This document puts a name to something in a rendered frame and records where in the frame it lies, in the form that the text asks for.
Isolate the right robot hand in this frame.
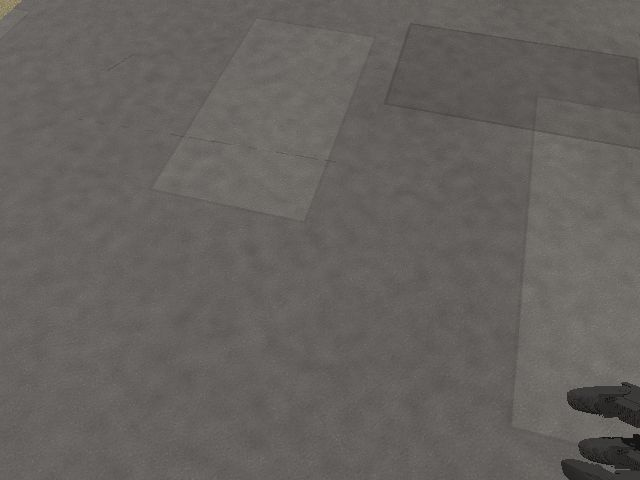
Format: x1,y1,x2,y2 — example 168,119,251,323
561,382,640,480

